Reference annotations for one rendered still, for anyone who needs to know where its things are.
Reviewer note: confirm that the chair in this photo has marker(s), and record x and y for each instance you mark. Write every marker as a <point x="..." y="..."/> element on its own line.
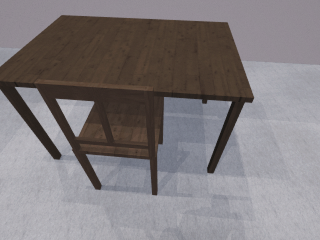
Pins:
<point x="125" y="121"/>

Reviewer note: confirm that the table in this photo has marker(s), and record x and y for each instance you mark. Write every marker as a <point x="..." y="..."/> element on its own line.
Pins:
<point x="178" y="58"/>

